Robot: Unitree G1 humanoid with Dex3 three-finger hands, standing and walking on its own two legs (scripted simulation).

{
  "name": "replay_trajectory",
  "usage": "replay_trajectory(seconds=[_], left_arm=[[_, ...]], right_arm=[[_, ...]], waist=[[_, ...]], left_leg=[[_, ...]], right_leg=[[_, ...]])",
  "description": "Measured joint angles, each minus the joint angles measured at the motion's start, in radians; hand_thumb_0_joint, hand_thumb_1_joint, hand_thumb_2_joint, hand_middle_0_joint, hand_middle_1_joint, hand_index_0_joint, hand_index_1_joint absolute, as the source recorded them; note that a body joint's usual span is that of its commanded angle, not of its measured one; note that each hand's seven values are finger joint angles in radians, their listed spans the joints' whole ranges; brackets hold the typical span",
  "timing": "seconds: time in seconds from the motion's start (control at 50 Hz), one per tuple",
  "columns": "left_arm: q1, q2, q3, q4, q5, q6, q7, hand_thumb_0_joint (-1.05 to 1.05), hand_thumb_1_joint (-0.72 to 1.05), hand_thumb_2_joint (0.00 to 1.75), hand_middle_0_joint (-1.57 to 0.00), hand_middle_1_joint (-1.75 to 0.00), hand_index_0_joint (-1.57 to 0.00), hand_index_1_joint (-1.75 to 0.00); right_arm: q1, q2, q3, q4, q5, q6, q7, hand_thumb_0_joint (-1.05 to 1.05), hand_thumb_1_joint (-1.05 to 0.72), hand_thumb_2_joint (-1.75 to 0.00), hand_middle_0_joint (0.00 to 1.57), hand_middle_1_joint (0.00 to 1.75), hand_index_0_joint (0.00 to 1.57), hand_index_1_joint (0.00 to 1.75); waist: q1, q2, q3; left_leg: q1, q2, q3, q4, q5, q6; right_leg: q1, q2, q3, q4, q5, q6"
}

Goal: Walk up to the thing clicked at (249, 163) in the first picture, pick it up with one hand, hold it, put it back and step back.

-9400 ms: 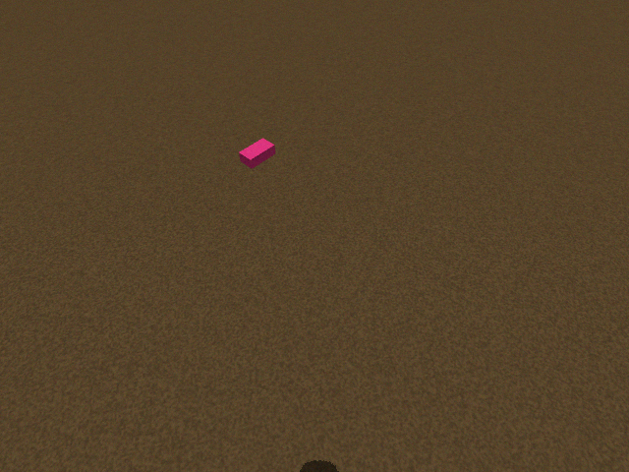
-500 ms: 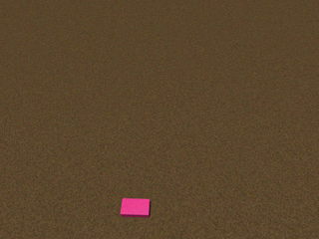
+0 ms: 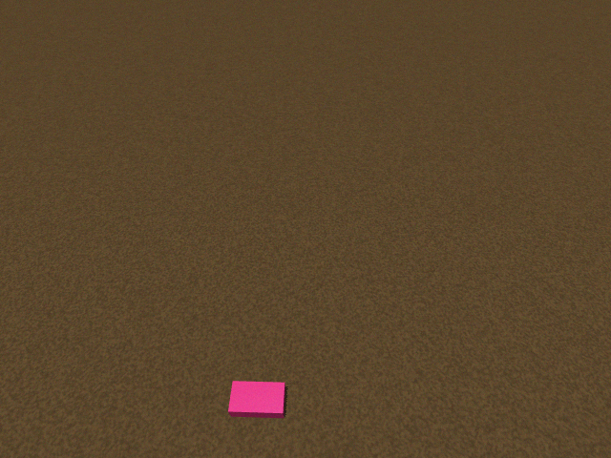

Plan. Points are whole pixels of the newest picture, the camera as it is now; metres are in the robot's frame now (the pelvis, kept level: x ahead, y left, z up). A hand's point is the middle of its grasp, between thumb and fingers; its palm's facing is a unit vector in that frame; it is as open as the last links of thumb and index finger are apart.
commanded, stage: stand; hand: left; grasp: from above
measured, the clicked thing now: (258, 399) +0.40 +0.17 -0.75
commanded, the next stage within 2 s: rise first in 0.26 s
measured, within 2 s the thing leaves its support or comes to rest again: neither
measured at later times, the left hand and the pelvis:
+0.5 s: hand out of the picture +0.11 +0.25 -0.16, palm faces +0.03 -0.94 -0.33, open 7.9 cm; pelvis -0.01 +0.00 -0.01, yaw +0 degrees
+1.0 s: hand out of the picture +0.13 +0.26 -0.23, palm faces -0.16 -0.88 -0.45, open 14.0 cm; pelvis -0.02 +0.01 -0.09, yaw -1 degrees
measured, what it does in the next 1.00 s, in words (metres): lowers itself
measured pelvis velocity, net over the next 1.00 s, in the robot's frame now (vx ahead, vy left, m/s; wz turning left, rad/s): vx -0.02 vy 0.01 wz -0.01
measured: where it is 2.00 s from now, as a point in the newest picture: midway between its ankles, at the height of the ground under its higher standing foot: outside the picture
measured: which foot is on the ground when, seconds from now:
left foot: down 0.00-1.00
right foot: down 0.00-1.00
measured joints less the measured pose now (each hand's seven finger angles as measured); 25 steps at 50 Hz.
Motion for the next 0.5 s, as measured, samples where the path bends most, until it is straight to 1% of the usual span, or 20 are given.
replay_trajectory(seconds=[0.38, 0.4, 0.44, 0.46, 0.5], left_arm=[[0.005, -0.001, -0.001, -0.001, 0.001, 0.003, -0.001, 0.01, 0.90, 0.90, -0.20, -0.31, -0.20, -0.31], [0.013, -0.005, 0.006, -0.026, -0.010, 0.004, 0.004, 0.01, 0.89, 0.90, -0.19, -0.31, -0.20, -0.31], [-0.012, -0.022, 0.028, -0.061, -0.024, -0.011, 0.014, 0.01, 0.86, 0.91, -0.19, -0.35, -0.19, -0.35], [-0.040, -0.029, 0.045, -0.057, -0.023, -0.016, 0.014, 0.01, 0.84, 0.91, -0.19, -0.37, -0.18, -0.37], [-0.100, -0.033, 0.073, -0.049, -0.007, -0.014, 0.006, 0.01, 0.76, 0.92, -0.17, -0.45, -0.17, -0.45]], right_arm=[[0.000, 0.001, -0.001, 0.002, -0.001, 0.000, 0.000, 0.00, -0.91, -0.90, 0.21, 0.30, 0.21, 0.30], [0.014, 0.001, 0.000, -0.033, 0.014, 0.005, -0.007, 0.00, -0.91, -0.90, 0.21, 0.30, 0.21, 0.30], [0.045, 0.007, 0.001, -0.123, 0.040, -0.018, -0.027, 0.01, -0.92, -0.90, 0.21, 0.30, 0.21, 0.30], [0.051, 0.014, 0.001, -0.157, 0.047, -0.024, -0.032, 0.01, -0.92, -0.90, 0.20, 0.30, 0.21, 0.30], [0.055, 0.036, -0.005, -0.211, 0.050, -0.030, -0.040, 0.01, -0.92, -0.90, 0.20, 0.30, 0.21, 0.30]], waist=[[0.001, 0.002, 0.003], [-0.002, 0.004, -0.002], [-0.003, 0.008, 0.006], [-0.005, 0.010, 0.011], [-0.007, 0.006, 0.016]], left_leg=[[-0.004, -0.003, 0.003, -0.002, 0.001, 0.003], [-0.024, -0.004, 0.002, 0.013, -0.004, 0.004], [-0.079, -0.006, -0.004, 0.063, -0.021, 0.007], [-0.108, -0.006, -0.006, 0.090, -0.029, 0.007], [-0.171, -0.004, -0.006, 0.143, -0.046, 0.006]], right_leg=[[-0.005, -0.003, 0.003, -0.002, 0.002, 0.003], [-0.024, -0.004, 0.002, 0.012, -0.003, 0.003], [-0.073, -0.007, -0.002, 0.056, -0.019, 0.003], [-0.101, -0.008, -0.002, 0.080, -0.026, 0.002], [-0.164, -0.007, 0.001, 0.131, -0.041, 0.001]])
